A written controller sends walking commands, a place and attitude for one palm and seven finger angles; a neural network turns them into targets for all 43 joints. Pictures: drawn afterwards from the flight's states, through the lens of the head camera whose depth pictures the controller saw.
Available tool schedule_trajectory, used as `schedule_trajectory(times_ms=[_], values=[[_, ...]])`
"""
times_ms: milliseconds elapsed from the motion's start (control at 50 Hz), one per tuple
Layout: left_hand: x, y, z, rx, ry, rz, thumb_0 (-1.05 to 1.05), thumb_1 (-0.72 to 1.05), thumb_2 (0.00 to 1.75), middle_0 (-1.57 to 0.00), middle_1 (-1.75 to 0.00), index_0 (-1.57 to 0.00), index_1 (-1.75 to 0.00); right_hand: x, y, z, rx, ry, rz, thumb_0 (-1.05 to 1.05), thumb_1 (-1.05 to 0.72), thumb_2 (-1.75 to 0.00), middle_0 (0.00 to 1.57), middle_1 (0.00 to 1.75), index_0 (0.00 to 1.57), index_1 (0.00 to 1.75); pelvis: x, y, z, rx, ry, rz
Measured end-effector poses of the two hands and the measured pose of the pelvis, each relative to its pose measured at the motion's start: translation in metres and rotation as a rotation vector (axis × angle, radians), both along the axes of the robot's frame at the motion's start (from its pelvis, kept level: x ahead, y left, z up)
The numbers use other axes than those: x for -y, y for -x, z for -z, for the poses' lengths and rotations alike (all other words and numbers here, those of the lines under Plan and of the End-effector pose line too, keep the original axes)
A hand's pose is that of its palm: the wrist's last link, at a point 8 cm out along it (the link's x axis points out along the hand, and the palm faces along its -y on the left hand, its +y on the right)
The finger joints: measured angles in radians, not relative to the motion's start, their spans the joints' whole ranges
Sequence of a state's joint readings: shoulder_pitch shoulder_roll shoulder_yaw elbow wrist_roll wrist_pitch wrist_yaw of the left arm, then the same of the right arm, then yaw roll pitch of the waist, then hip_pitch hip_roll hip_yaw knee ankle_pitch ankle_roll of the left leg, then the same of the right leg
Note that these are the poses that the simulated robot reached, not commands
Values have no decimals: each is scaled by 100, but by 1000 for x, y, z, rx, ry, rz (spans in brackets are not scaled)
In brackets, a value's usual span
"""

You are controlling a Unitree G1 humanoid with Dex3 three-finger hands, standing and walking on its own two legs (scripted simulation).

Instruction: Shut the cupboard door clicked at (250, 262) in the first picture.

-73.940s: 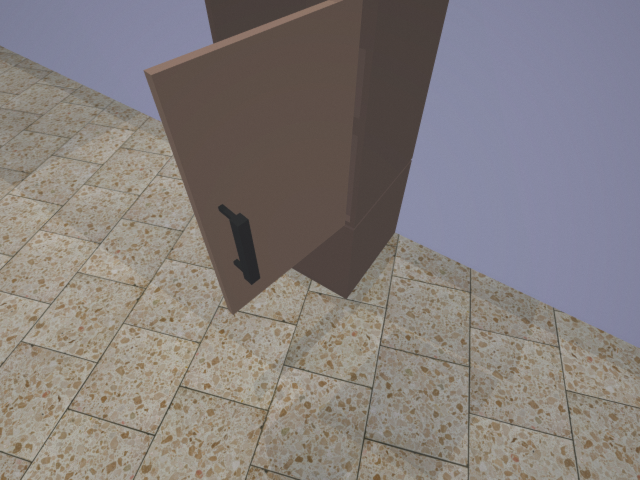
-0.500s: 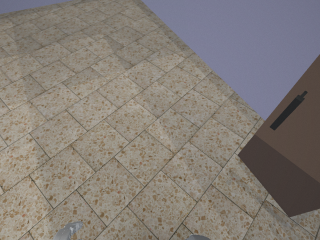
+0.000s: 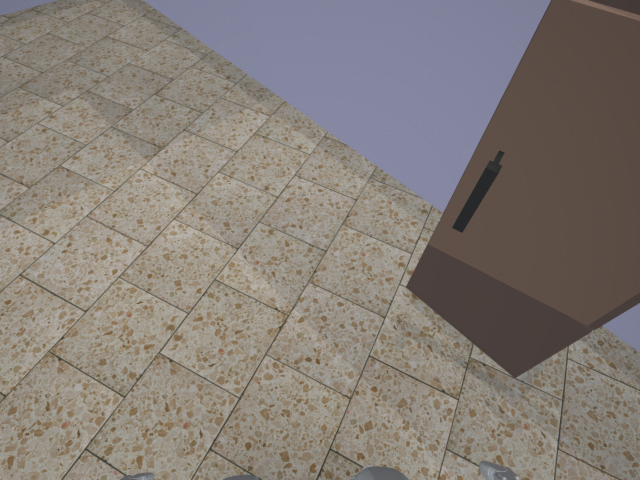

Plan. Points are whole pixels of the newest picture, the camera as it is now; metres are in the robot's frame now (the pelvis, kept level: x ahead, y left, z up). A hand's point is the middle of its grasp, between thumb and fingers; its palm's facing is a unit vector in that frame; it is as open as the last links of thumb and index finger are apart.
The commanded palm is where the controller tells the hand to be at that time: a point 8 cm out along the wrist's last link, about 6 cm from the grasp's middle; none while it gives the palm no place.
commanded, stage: turn to face it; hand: left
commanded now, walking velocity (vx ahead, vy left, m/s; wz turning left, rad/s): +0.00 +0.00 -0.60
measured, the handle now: (478, 192) +0.65 -0.28 -0.09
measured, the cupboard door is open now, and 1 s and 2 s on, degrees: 13 13 13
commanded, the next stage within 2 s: take the last steps up to it in 0.74 s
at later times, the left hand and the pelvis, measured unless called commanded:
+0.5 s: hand (223, 453) +0.16 +0.14 -0.15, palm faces -0.26 -0.93 -0.25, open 7.4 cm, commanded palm none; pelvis +0.03 -0.03 +0.00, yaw -16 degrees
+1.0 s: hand (261, 421) +0.21 +0.10 -0.15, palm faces -0.41 -0.88 -0.25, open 7.4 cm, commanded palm none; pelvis +0.05 -0.05 +0.00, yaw -25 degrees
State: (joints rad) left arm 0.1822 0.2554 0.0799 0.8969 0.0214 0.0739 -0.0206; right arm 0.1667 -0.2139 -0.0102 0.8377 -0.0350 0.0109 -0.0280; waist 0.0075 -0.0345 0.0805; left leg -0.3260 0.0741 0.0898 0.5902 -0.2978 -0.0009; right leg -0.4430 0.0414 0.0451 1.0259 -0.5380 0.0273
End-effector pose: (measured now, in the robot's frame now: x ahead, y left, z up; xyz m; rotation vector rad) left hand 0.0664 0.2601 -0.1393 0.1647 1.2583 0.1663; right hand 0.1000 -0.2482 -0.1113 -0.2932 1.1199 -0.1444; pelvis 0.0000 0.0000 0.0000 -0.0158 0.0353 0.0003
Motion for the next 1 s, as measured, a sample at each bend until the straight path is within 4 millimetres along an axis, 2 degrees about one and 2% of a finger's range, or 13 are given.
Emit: schedule_trajectory(times_ms=[80,140,260,320,420,560,620,760,840,880,940,1000], values=[[3,-28,-11,27,-3,54,1,90,90,-20,-30,-20,-30,3,23,-1,-43,-11,55,0,-90,-90,21,30,20,30,3,-3,-7,7,16,48],[12,-51,-18,53,-15,111,1,91,90,-20,-30,-20,-30,12,42,5,-70,-28,115,0,-90,-90,21,30,20,30,8,-5,-7,10,18,89],[43,-93,-21,128,-70,231,0,90,90,-20,-30,-20,-30,48,79,35,-123,-58,245,0,-90,-90,21,30,20,30,31,-10,11,11,-9,167],[56,-98,-26,119,-81,258,0,90,90,-20,-30,-20,-30,60,85,35,-147,-46,294,1,-90,-90,21,30,20,30,33,-13,7,10,-11,195],[69,-100,-27,75,-65,292,0,90,90,-20,-30,-21,-30,65,77,20,-106,-41,330,1,-90,-90,20,30,20,30,36,-20,-4,5,-31,243],[69,-111,-8,30,-13,325,0,90,90,-20,-30,-21,-30,51,56,8,-30,-26,367,1,-90,-90,20,30,20,30,26,-37,-1,4,-18,309],[66,-122,3,15,3,343,0,90,90,-20,-30,-21,-30,40,55,8,-13,-13,375,0,-90,-90,20,30,20,30,20,-43,4,2,-7,340],[78,-149,-9,24,9,407,1,90,90,-20,-30,-20,-30,22,85,6,-83,-45,428,0,-90,-90,21,30,20,30,23,-46,-7,7,14,389],[96,-162,-16,54,-3,450,0,90,90,-20,-30,-20,-30,23,111,17,-133,-81,487,0,-90,-90,21,30,20,30,32,-46,-5,10,12,412],[105,-166,-14,82,-18,473,0,90,90,-20,-30,-20,-30,28,125,27,-151,-101,521,0,-90,-90,21,30,20,30,41,-46,2,13,-13,425],[115,-163,-17,79,-27,487,0,90,90,-20,-30,-20,-30,35,137,34,-192,-110,559,1,-90,-90,21,30,20,30,45,-47,3,13,0,431],[118,-156,-19,53,-23,481,0,90,90,-20,-30,-21,-30,41,136,27,-200,-103,571,1,-90,-90,21,30,20,30,48,-52,-3,15,-3,440]])
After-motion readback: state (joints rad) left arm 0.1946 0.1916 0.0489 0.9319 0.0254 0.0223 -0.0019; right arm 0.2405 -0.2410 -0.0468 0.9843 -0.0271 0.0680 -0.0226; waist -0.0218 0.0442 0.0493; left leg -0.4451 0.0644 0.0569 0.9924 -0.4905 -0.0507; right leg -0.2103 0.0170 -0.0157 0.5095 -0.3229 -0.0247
